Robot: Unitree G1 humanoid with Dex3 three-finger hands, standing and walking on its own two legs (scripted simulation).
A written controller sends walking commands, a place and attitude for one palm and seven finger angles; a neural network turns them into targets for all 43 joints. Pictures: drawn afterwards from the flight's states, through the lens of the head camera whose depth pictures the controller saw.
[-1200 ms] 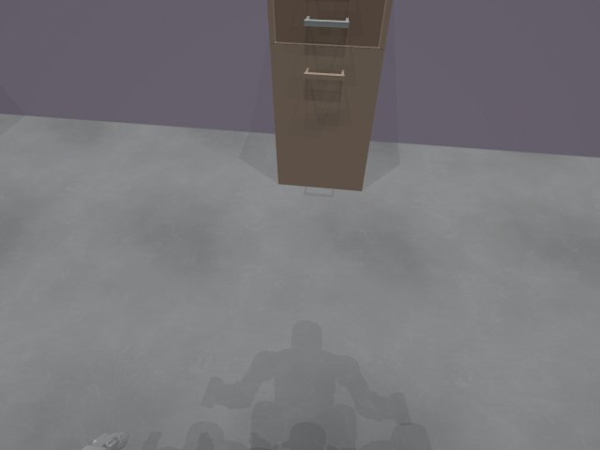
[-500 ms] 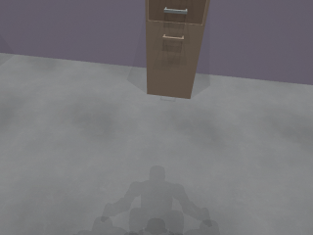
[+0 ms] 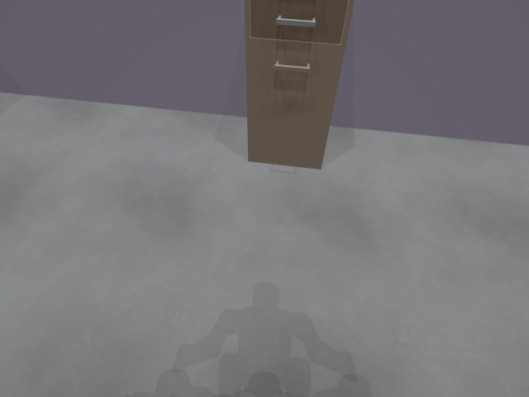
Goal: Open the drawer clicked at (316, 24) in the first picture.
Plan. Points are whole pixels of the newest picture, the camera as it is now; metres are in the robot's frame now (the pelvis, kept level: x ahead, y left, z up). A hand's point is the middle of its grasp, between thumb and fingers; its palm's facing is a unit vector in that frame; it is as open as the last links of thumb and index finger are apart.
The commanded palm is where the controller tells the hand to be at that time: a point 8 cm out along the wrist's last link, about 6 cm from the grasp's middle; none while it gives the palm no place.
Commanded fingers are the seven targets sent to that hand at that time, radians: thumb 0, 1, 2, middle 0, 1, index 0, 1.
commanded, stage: look at it before walking up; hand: left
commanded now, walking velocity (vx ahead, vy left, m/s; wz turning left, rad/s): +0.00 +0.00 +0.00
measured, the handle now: (296, 20) +1.46 -0.04 +0.03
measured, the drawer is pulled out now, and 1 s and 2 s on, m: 0.00 0.00 0.00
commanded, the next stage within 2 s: walk to a spot facing it in 0.24 s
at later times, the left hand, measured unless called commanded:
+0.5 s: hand out of the picture +0.05 +0.23 -0.17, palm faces -0.03 -0.96 -0.29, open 7.3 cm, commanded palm none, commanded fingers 0.00 0.90 0.90 -0.20 -0.30 -0.20 -0.30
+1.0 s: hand (202, 392) +0.17 +0.12 -0.18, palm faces -0.13 -0.97 -0.19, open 7.3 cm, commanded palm none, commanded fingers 0.00 0.90 0.90 -0.20 -0.30 -0.20 -0.30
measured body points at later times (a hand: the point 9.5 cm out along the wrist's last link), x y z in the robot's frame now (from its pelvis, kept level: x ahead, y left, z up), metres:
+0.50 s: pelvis +0.01 +0.00 +0.00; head +0.00 +0.00 +0.45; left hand +0.05 +0.28 -0.15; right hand +0.06 -0.28 -0.14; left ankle +0.02 +0.13 -0.74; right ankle +0.01 -0.11 -0.74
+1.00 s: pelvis +0.15 -0.05 -0.01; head +0.16 -0.05 +0.44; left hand +0.18 +0.17 -0.16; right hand +0.11 -0.29 -0.16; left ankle +0.17 +0.08 -0.68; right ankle +0.11 -0.14 -0.74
